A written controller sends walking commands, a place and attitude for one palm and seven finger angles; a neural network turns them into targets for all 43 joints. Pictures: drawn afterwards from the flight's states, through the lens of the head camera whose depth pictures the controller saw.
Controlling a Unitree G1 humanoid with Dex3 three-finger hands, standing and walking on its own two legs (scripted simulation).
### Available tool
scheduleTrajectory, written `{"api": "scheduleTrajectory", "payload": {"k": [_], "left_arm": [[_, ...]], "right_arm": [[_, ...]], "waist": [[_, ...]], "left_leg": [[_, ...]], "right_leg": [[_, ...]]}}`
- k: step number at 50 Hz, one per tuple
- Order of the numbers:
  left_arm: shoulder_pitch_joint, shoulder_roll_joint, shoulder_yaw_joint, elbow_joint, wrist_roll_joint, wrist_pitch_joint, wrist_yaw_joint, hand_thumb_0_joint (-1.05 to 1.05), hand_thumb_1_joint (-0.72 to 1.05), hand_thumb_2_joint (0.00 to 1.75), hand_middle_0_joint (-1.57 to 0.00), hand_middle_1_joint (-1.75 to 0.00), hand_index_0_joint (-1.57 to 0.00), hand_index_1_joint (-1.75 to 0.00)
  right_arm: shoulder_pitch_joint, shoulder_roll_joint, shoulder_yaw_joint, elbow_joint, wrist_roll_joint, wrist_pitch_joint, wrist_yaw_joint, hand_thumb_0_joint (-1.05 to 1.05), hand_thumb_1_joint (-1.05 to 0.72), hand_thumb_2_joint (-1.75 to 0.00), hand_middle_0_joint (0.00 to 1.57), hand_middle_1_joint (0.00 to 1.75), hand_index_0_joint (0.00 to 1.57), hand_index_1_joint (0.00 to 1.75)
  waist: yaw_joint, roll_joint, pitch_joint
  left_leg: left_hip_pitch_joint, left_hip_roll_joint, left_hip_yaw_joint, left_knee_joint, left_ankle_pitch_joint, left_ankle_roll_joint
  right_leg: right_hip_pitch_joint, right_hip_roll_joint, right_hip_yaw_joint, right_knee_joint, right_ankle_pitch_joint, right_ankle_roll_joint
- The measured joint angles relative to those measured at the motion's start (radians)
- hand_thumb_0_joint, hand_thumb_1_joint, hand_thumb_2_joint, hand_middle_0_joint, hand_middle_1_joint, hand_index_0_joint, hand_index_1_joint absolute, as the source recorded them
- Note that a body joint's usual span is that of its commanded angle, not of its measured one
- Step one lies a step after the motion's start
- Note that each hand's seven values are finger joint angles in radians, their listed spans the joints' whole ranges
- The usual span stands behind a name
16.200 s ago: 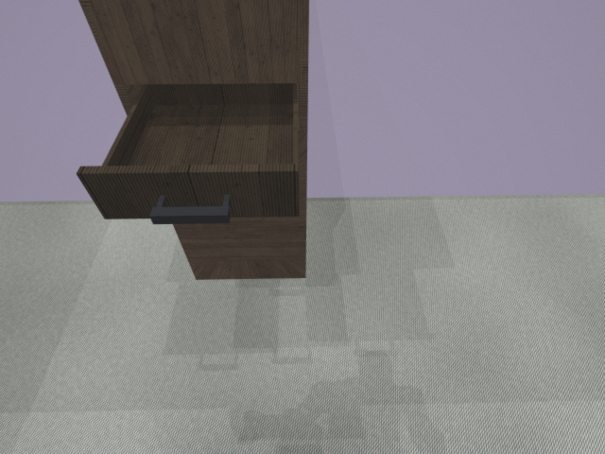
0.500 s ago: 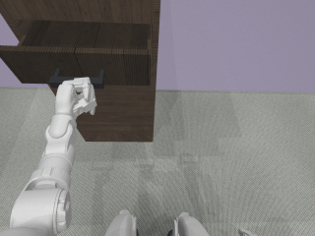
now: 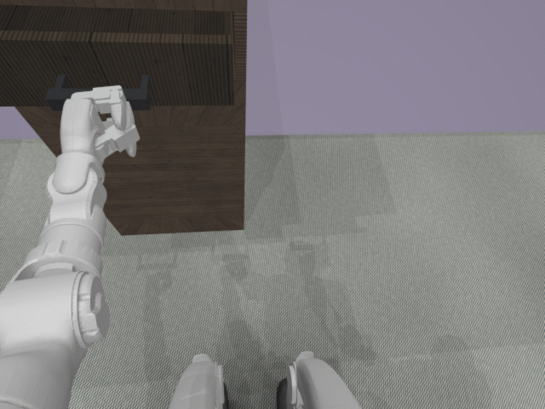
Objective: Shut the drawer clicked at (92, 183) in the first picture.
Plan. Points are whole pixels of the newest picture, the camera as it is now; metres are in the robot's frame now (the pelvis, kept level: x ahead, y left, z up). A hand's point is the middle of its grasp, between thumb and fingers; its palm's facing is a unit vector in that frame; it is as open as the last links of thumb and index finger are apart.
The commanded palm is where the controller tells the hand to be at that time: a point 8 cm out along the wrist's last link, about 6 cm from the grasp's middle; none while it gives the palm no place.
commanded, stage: push the drawer shut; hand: left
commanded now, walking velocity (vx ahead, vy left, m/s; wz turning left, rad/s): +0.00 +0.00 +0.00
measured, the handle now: (102, 90) +0.57 +0.22 +0.07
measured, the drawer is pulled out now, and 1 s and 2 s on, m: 0.07 0.00 0.00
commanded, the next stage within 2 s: pull the fist back off the drawer in 0.76 s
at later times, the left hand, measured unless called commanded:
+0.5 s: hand (135, 95) +0.56 +0.17 +0.08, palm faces +0.03 -1.00 -0.03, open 3.1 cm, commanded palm +0.56 +0.20 +0.08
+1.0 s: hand (133, 89) +0.57 +0.17 +0.08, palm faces +0.03 -1.00 -0.05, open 3.1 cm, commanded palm +0.59 +0.19 +0.08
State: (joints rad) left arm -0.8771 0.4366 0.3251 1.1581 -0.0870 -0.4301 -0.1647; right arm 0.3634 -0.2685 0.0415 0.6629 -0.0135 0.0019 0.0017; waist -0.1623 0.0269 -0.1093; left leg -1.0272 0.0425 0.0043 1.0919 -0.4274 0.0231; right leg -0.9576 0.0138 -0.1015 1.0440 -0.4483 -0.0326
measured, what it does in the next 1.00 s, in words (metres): stands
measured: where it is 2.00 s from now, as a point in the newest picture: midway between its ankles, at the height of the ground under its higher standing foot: outside the picture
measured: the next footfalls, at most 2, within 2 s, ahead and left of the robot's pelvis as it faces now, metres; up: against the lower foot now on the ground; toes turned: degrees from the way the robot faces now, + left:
none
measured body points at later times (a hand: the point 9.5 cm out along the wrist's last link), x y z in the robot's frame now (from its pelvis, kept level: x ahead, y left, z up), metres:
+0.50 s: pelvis +0.00 +0.01 -0.01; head +0.16 +0.04 +0.41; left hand +0.56 +0.22 +0.08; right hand -0.02 -0.25 -0.11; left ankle +0.05 +0.10 -0.66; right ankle +0.03 -0.11 -0.66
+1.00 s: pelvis -0.01 +0.01 -0.02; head +0.16 +0.05 +0.40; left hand +0.57 +0.23 +0.08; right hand -0.05 -0.25 -0.11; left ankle +0.05 +0.10 -0.66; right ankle +0.03 -0.11 -0.66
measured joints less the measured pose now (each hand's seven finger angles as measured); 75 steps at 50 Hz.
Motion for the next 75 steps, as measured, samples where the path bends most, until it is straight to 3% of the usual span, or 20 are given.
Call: {"api": "scheduleTrajectory", "payload": {"k": [27, 37, 49, 60, 75], "left_arm": [[-0.241, 0.124, 0.045, 0.134, 0.086, 0.058, 0.043, 0.02, 0.75, 0.95, -1.4, -1.6, -1.4, -1.6], [-0.297, 0.146, 0.033, 0.175, 0.106, 0.073, 0.048, 0.01, 0.69, 0.98, -1.4, -1.6, -1.4, -1.6], [-0.355, 0.18, -0.008, 0.186, 0.105, 0.108, 0.062, 0.01, 0.65, 0.99, -1.4, -1.6, -1.4, -1.6], [-0.336, 0.164, 0.011, 0.163, 0.107, 0.111, 0.069, 0.04, 0.73, 0.97, -1.4, -1.6, -1.4, -1.6], [-0.115, 0.051, 0.063, 0.002, 0.061, 0.077, 0.072, 0.02, 0.88, 0.93, -1.4, -1.6, -1.4, -1.6]], "right_arm": [[0.04, -0.002, 0.022, -0.011, -0.039, 0.024, 0.017, 0.0, -0.9, -0.89, 0.2, 0.3, 0.2, 0.3], [0.06, 0.003, 0.035, -0.002, -0.046, 0.031, 0.023, 0.0, -0.9, -0.89, 0.2, 0.3, 0.2, 0.3], [0.048, -0.003, 0.044, 0.002, -0.046, -0.011, 0.01, 0.0, -0.9, -0.89, 0.2, 0.3, 0.2, 0.3], [0.062, -0.006, 0.04, -0.014, -0.049, -0.002, 0.028, 0.0, -0.9, -0.89, 0.2, 0.3, 0.2, 0.3], [0.063, 0.009, 0.016, -0.043, -0.031, 0.056, 0.046, 0.0, -0.9, -0.89, 0.2, 0.3, 0.2, 0.3]], "waist": [[-0.08, 0.015, 0.005], [-0.088, 0.019, 0.003], [-0.108, 0.015, 0.008], [-0.104, 0.018, 0.013], [-0.057, 0.02, 0.002]], "left_leg": [[-0.124, 0.004, -0.011, 0.049, -0.013, 0.012], [-0.156, 0.001, -0.025, 0.064, -0.013, 0.014], [-0.201, -0.002, -0.037, 0.077, 0.006, 0.014], [-0.191, 0.002, -0.03, 0.077, 0.005, 0.015], [-0.054, 0.015, 0.015, 0.002, -0.019, 0.012]], "right_leg": [[-0.107, 0.005, -0.009, 0.021, 0.001, 0.011], [-0.13, 0.004, -0.022, 0.027, 0.001, 0.012], [-0.168, 0.001, -0.034, 0.037, 0.017, 0.01], [-0.163, 0.004, -0.026, 0.038, 0.019, 0.011], [-0.053, 0.019, 0.022, -0.023, 0.005, 0.014]]}}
